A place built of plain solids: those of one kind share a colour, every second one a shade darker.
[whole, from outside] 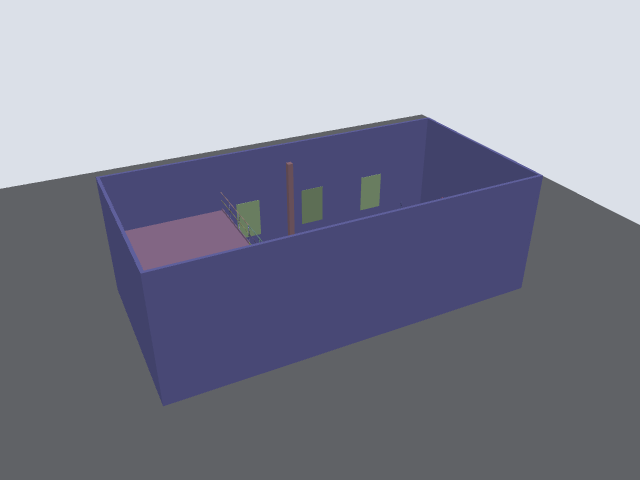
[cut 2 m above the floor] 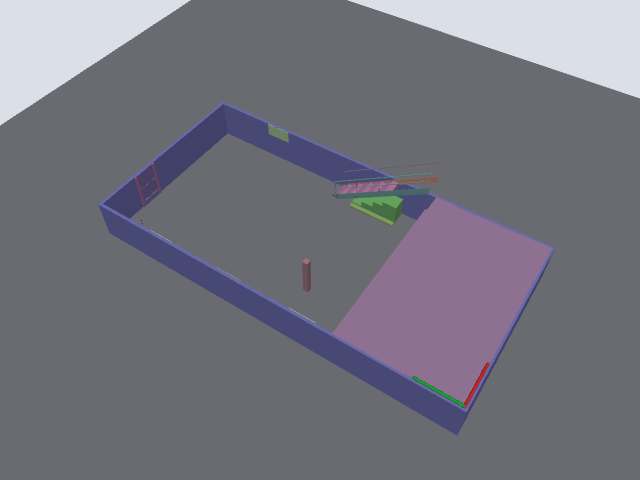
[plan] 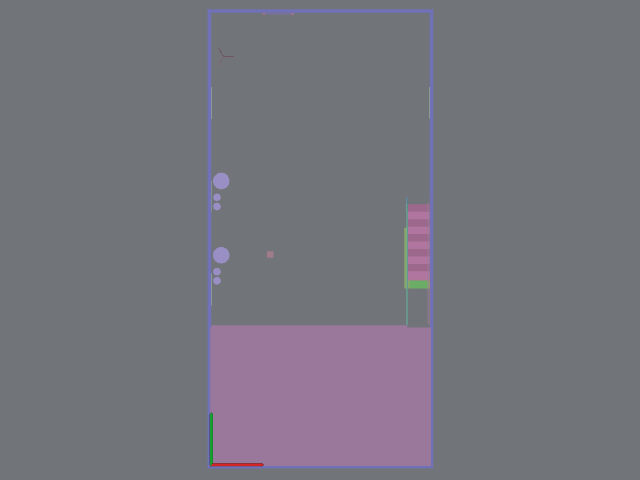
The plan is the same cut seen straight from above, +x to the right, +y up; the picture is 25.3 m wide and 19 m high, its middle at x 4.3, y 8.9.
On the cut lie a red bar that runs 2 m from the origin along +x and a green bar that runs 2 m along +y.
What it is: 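A pumping station 8.6 x 17.9 m, 6.2 m high; the engine floor; at the rear the gallery 5.4 m deep at 3.25 m over closed stores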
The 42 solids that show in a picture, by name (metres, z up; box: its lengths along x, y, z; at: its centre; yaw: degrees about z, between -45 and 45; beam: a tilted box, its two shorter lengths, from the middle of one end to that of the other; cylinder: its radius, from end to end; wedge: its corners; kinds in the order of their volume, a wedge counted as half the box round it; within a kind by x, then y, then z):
{
 "loft_1": {"box": [7.8, 0.1, 3.3], "at": [3.85, 5.48, 1.6]},
 "loft_2": {"box": [8.74, 5.49, 3.3], "at": [4.32, 2.69, 1.6]},
 "wall_1": {"box": [0.15, 18.19, 6.22], "at": [-0.07, 8.95, 3.06]},
 "wall_2": {"box": [8.94, 0.15, 6.22], "at": [4.32, -0.07, 3.06]},
 "wall_3": {"box": [8.94, 0.15, 6.22], "at": [4.32, 17.96, 3.06]},
 "wall_4": {"box": [0.15, 18.19, 6.22], "at": [8.71, 8.95, 3.06]},
 "under_1": {"box": [0.71, 0.74, 1.14], "at": [8.21, 7.35, 0.52]},
 "under_2": {"box": [0.71, 0.51, 0.87], "at": [8.21, 7.97, 0.39]},
 "under_3": {"box": [0.71, 0.62, 0.52], "at": [8.21, 8.54, 0.21]},
 "under_4": {"box": [0.71, 0.54, 0.22], "at": [8.21, 9.11, 0.06]},
 "post_1": {"box": [0.26, 0.26, 6.22], "at": [2.33, 8.32, 3.06]},
 "under_plinth_1": {"box": [1.15, 2.4, 0.14], "at": [8.21, 8.18, 0.02]},
 "winf_1": {"box": [0.028, 1.26, 2.03], "at": [0.01, 6.94, 2.37]},
 "winf_2": {"box": [0.028, 1.26, 2.03], "at": [0.01, 10.63, 2.37]},
 "winf_3": {"box": [0.028, 1.26, 2.03], "at": [0.01, 14.32, 2.37]},
 "winf_4": {"box": [0.028, 1.26, 2.03], "at": [8.63, 14.32, 2.37]},
 "stair_wallrail_left_1": {"wedge": [[8.56, 5.54, 4.19], [8.56, 5.55, 4.22], [8.56, 10.36, 1.08], [8.56, 10.37, 1.1], [8.59, 5.54, 4.19], [8.59, 5.55, 4.22], [8.59, 10.36, 1.08], [8.59, 10.37, 1.1]]},
 "stair_kneerail_right_1": {"wedge": [[7.72, 5.54, 3.71], [7.72, 5.56, 3.74], [7.72, 10.34, 0.61], [7.72, 10.35, 0.64], [7.75, 5.54, 3.71], [7.75, 5.56, 3.74], [7.75, 10.34, 0.61], [7.75, 10.35, 0.64]]},
 "stair_handrail_right_1": {"wedge": [[7.72, 5.54, 4.19], [7.72, 5.56, 4.21], [7.72, 10.34, 1.09], [7.72, 10.35, 1.11], [7.75, 5.54, 4.19], [7.75, 5.56, 4.21], [7.75, 10.34, 1.09], [7.75, 10.35, 1.11]]},
 "stair_string_left_1": {"wedge": [[8.63, 5.53, 2.95], [8.63, 5.53, 3.31], [8.63, 10.1, 0.0], [8.63, 10.1, 0.36], [8.65, 5.53, 2.95], [8.65, 5.53, 3.31], [8.65, 10.1, 0.0], [8.65, 10.1, 0.36]]},
 "stair_string_right_1": {"wedge": [[7.75, 5.53, 2.95], [7.75, 5.53, 3.31], [7.75, 10.1, 0.0], [7.75, 10.1, 0.36], [7.78, 5.53, 2.95], [7.78, 5.53, 3.31], [7.78, 10.1, 0.0], [7.78, 10.1, 0.36]]},
 "hose_1": {"cylinder": 0.15, "from": [0.22, 7.29, 0.21], "to": [0.22, 7.29, 0.28]},
 "hose_2": {"cylinder": 0.15, "from": [0.22, 7.65, 0.21], "to": [0.22, 7.65, 0.28]},
 "hose_3": {"cylinder": 0.15, "from": [0.22, 10.23, 0.21], "to": [0.22, 10.23, 0.28]},
 "hose_4": {"cylinder": 0.15, "from": [0.22, 10.59, 0.21], "to": [0.22, 10.59, 0.28]},
 "hose_5": {"cylinder": 0.33, "from": [0.39, 8.3, 0.0], "to": [0.39, 8.3, 0.15]},
 "hose_6": {"cylinder": 0.33, "from": [0.39, 11.24, 0.0], "to": [0.39, 11.24, 0.15]},
 "door_leaf_1": {"box": [1.02, 0.04, 2.1], "at": [2.64, 17.87, 1.0]},
 "stair_tread_1": {"wedge": [[7.78, 7.32, 1.86], [7.78, 7.32, 1.91], [7.78, 7.66, 1.86], [7.78, 7.66, 1.91], [8.63, 7.32, 1.85], [8.63, 7.32, 1.91], [8.63, 7.66, 1.86], [8.63, 7.66, 1.91]]},
 "stair_tread_2": {"wedge": [[7.78, 7.62, 1.67], [7.78, 7.62, 1.72], [7.78, 7.95, 1.67], [7.78, 7.95, 1.72], [8.63, 7.62, 1.67], [8.63, 7.62, 1.72], [8.63, 7.95, 1.67], [8.63, 7.95, 1.72]]},
 "stair_tread_3": {"wedge": [[7.78, 7.91, 1.47], [7.78, 7.91, 1.53], [7.78, 8.25, 1.47], [7.78, 8.25, 1.53], [8.63, 7.91, 1.47], [8.63, 7.91, 1.53], [8.63, 8.25, 1.47], [8.63, 8.25, 1.53]]},
 "stair_tread_4": {"wedge": [[7.78, 8.21, 1.28], [7.78, 8.21, 1.34], [7.78, 8.54, 1.28], [7.78, 8.54, 1.34], [8.63, 8.21, 1.29], [8.63, 8.21, 1.34], [8.63, 8.54, 1.28], [8.63, 8.54, 1.34]]},
 "stair_tread_5": {"wedge": [[7.78, 8.5, 1.09], [7.78, 8.5, 1.14], [7.78, 8.84, 1.09], [7.78, 8.84, 1.15], [8.63, 8.51, 1.09], [8.63, 8.51, 1.14], [8.63, 8.84, 1.09], [8.63, 8.84, 1.15]]},
 "stair_tread_6": {"wedge": [[7.78, 8.8, 0.9], [7.78, 8.8, 0.96], [7.78, 9.13, 0.9], [7.78, 9.13, 0.96], [8.63, 8.8, 0.9], [8.63, 8.8, 0.96], [8.63, 9.13, 0.9], [8.63, 9.13, 0.96]]},
 "stair_tread_7": {"wedge": [[7.78, 9.09, 0.71], [7.78, 9.09, 0.77], [7.78, 9.43, 0.71], [7.78, 9.43, 0.77], [8.63, 9.09, 0.71], [8.63, 9.09, 0.77], [8.63, 9.43, 0.71], [8.63, 9.43, 0.77]]},
 "stair_tread_8": {"wedge": [[7.78, 9.39, 0.52], [7.78, 9.39, 0.58], [7.78, 9.72, 0.52], [7.78, 9.72, 0.58], [8.63, 9.39, 0.52], [8.63, 9.39, 0.58], [8.63, 9.72, 0.52], [8.63, 9.72, 0.58]]},
 "stair_tread_9": {"wedge": [[7.78, 9.68, 0.33], [7.78, 9.68, 0.39], [7.78, 10.02, 0.33], [7.78, 10.02, 0.38], [8.63, 9.68, 0.33], [8.63, 9.68, 0.39], [8.63, 10.02, 0.33], [8.63, 10.02, 0.38]]},
 "stair_tread_10": {"wedge": [[7.78, 9.98, 0.14], [7.78, 9.98, 0.2], [7.78, 10.31, 0.14], [7.78, 10.31, 0.2], [8.63, 9.98, 0.14], [8.63, 9.98, 0.2], [8.63, 10.31, 0.14], [8.63, 10.31, 0.2]]},
 "door_jamb_1": {"box": [0.1, 0.07, 2.21], "at": [2.07, 17.86, 1.05]},
 "door_jamb_2": {"box": [0.1, 0.07, 2.21], "at": [3.21, 17.86, 1.05]},
 "e0a_toeboard_1": {"box": [3.87, 0.025, 0.15], "at": [1.93, 5.54, 3.29]},
 "door_ledge_1": {"box": [0.96, 0.024, 0.14], "at": [2.64, 17.84, 1.07]}
}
